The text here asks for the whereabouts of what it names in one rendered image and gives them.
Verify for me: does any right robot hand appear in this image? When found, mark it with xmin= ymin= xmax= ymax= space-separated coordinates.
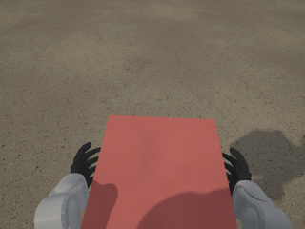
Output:
xmin=222 ymin=147 xmax=252 ymax=196

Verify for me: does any robot right forearm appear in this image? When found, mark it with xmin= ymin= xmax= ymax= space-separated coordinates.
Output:
xmin=232 ymin=180 xmax=292 ymax=229

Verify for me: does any robot left forearm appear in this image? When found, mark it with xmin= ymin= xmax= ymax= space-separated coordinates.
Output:
xmin=33 ymin=173 xmax=89 ymax=229

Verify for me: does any left robot hand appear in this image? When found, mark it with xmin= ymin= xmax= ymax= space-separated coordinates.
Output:
xmin=71 ymin=142 xmax=101 ymax=189

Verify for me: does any carton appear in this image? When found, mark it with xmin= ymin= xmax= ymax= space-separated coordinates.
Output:
xmin=80 ymin=114 xmax=238 ymax=229

